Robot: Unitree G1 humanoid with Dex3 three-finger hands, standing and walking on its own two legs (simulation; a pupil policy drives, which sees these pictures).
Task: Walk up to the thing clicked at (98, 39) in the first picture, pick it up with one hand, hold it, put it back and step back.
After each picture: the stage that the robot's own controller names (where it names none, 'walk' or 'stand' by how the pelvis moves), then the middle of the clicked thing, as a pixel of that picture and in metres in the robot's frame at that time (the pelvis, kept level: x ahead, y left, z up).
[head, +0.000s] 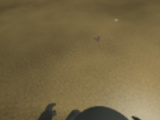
stand; (98, 38) +1.77 -0.11 -0.72
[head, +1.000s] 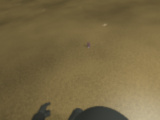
walk; (88, 45) +1.62 +0.24 -0.69
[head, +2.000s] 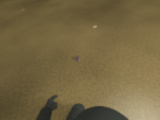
walk; (77, 58) +1.04 +0.36 -0.71
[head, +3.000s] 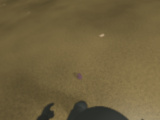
walk; (79, 76) +0.66 +0.30 -0.71
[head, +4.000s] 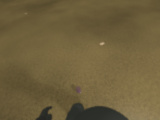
walk; (78, 89) +0.47 +0.23 -0.72
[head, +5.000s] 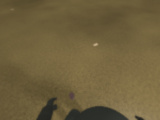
stand; (71, 96) +0.35 +0.24 -0.72
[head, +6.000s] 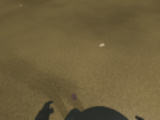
stand; (74, 96) +0.33 +0.20 -0.70
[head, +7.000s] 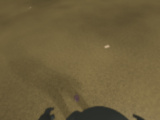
stand; (76, 98) +0.32 +0.21 -0.72
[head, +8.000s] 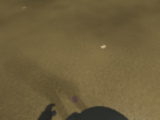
stand; (75, 99) +0.30 +0.21 -0.72
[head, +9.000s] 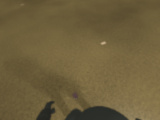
stand; (75, 95) +0.32 +0.22 -0.72
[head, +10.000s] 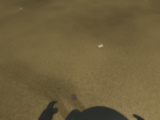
stand; (74, 97) +0.34 +0.22 -0.72
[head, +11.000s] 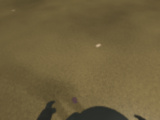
stand; (74, 100) +0.29 +0.21 -0.72
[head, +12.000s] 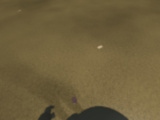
stand; (74, 100) +0.31 +0.21 -0.73
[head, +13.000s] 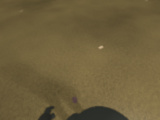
stand; (74, 99) +0.32 +0.21 -0.73
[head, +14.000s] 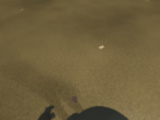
go down; (74, 99) +0.32 +0.21 -0.73
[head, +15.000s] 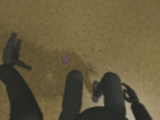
go down; (66, 59) +0.42 +0.21 -0.36
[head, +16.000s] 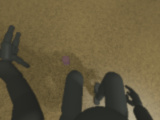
approach; (66, 60) +0.43 +0.21 -0.32
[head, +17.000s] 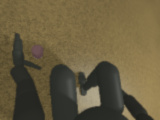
close in; (37, 52) +0.43 +0.25 -0.23
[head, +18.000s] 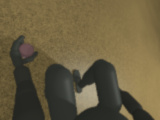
close; (27, 51) +0.42 +0.26 -0.23
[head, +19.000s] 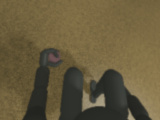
lift; (54, 58) +0.36 +0.26 -0.11
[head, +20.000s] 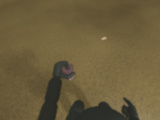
hold; (68, 72) +0.32 +0.17 +0.03
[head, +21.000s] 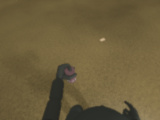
hold; (70, 74) +0.32 +0.16 -0.01
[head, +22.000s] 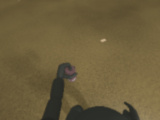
hold; (71, 73) +0.32 +0.16 -0.01
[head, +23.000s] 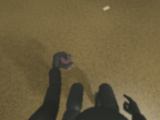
crouch; (67, 62) +0.39 +0.18 -0.08
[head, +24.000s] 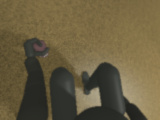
lower; (41, 49) +0.44 +0.24 -0.20
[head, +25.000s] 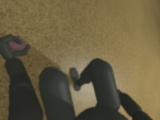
lower; (19, 47) +0.44 +0.27 -0.24
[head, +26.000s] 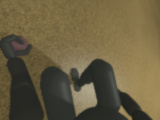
lower; (21, 47) +0.44 +0.27 -0.24
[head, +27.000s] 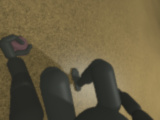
lower; (21, 47) +0.44 +0.27 -0.24
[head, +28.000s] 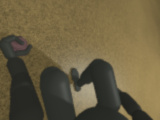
lower; (21, 47) +0.44 +0.27 -0.24
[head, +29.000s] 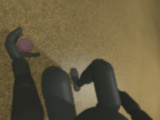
open; (24, 47) +0.44 +0.25 -0.24
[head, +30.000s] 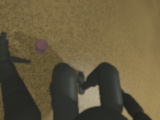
stand; (41, 46) +0.44 +0.24 -0.25
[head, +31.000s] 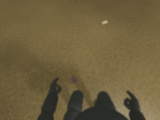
stand; (74, 80) +0.39 +0.18 -0.58
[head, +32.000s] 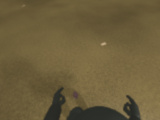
stand; (75, 95) +0.36 +0.19 -0.67
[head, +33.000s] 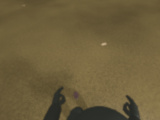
stand; (76, 95) +0.36 +0.18 -0.67
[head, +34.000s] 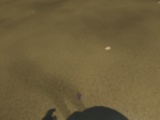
stand; (79, 96) +0.38 +0.18 -0.72
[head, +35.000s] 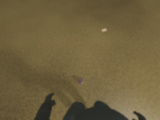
walk; (80, 80) +0.45 +0.11 -0.71
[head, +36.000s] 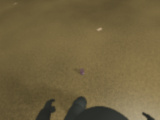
walk; (81, 71) +0.67 +0.21 -0.70
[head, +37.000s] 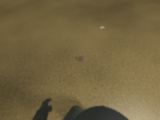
stand; (81, 59) +0.99 +0.23 -0.70
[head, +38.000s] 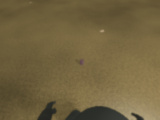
stand; (81, 62) +0.98 +0.20 -0.72
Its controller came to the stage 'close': yes
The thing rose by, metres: 0.71
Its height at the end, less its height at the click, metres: +0.00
